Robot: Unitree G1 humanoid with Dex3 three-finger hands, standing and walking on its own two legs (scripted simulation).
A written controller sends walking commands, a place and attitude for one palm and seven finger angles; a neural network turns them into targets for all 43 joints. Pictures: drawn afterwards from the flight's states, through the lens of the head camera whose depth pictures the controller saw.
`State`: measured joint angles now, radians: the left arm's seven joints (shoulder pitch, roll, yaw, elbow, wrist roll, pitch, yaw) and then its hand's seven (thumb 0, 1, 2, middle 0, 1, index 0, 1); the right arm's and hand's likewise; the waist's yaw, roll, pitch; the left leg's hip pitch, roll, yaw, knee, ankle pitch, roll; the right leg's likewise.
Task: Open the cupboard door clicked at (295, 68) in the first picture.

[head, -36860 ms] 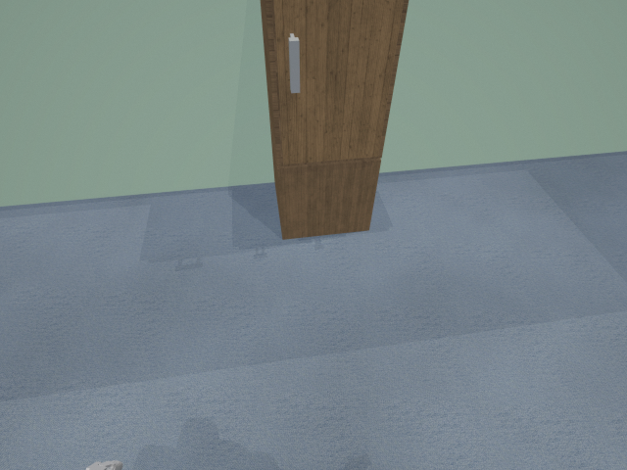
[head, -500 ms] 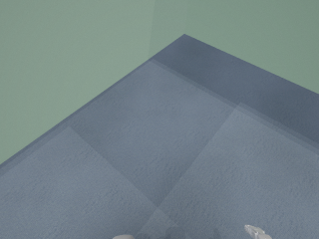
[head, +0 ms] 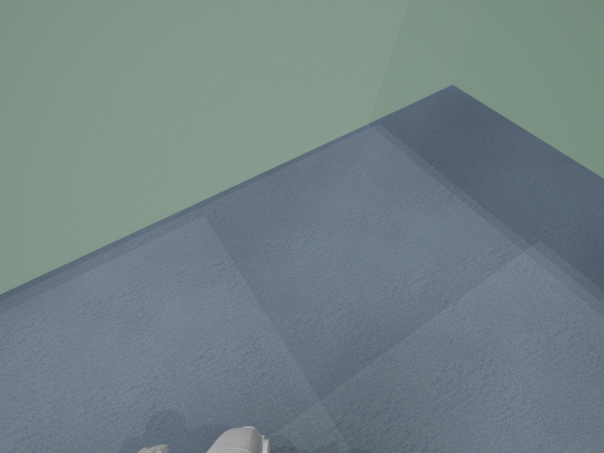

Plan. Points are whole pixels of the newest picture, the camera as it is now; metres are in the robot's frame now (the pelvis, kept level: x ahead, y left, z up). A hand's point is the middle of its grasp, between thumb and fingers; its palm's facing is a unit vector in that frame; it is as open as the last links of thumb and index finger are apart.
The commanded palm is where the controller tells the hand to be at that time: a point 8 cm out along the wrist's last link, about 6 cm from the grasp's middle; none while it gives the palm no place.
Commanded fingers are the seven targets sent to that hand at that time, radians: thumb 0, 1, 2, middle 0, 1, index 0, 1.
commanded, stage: turn to face it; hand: left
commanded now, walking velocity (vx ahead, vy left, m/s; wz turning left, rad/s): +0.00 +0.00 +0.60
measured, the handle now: out of the picture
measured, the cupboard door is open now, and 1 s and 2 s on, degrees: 47 47 47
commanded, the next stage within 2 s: none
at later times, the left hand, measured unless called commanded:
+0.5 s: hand out of the picture +0.05 +0.23 -0.16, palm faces +0.31 -0.90 -0.31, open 7.4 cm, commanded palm none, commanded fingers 0.00 0.90 0.90 -0.20 -0.30 -0.20 -0.30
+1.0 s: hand out of the picture -0.05 +0.21 -0.17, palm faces +0.60 -0.76 -0.25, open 7.4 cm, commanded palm none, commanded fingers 0.00 0.90 0.90 -0.20 -0.30 -0.20 -0.30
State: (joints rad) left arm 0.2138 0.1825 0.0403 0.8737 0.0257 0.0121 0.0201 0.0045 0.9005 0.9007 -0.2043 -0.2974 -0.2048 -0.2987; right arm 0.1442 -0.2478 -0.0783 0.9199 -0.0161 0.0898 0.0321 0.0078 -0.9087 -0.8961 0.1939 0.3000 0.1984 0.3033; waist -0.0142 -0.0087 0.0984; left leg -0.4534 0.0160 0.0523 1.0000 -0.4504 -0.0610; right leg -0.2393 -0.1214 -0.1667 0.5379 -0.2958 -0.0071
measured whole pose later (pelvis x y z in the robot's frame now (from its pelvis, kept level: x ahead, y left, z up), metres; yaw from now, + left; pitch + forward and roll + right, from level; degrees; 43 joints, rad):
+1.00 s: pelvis +0.01 -0.01 +0.00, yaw +36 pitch +1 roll -1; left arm 0.16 0.26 0.08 0.91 0.01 0.06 0.01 0.01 0.90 0.90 -0.20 -0.30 -0.20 -0.30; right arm 0.15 -0.22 -0.04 0.89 -0.03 0.03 0.00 0.00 -0.91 -0.90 0.20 0.30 0.20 0.30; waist 0.01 -0.03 0.11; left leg -0.32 -0.01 -0.02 0.54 -0.25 0.02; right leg -0.48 -0.08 -0.03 1.05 -0.45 0.08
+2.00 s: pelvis +0.08 -0.04 +0.00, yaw +73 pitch +0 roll +1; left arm 0.20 0.19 0.04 0.88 0.02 0.02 0.02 0.00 0.90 0.90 -0.20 -0.30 -0.20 -0.30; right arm 0.16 -0.25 -0.08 0.94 -0.02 0.09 0.02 0.01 -0.91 -0.90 0.20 0.30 0.20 0.30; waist -0.02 0.02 0.09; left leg -0.48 -0.01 0.00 1.09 -0.45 -0.04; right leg -0.23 -0.09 -0.11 0.55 -0.31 0.01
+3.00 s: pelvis +0.03 +0.14 -0.01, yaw +85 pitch +0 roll +1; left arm 0.31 0.17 0.06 1.10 0.02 0.01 0.00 0.01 0.90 0.90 -0.20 -0.30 -0.20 -0.30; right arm 0.17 -0.16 -0.05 0.99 -0.03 -0.05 -0.02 -0.01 -0.93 -0.90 0.20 0.30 0.20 0.30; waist 0.04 -0.04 0.09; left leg -0.30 0.02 0.16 0.55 -0.25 0.03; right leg -0.45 -0.12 -0.06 1.18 -0.42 0.00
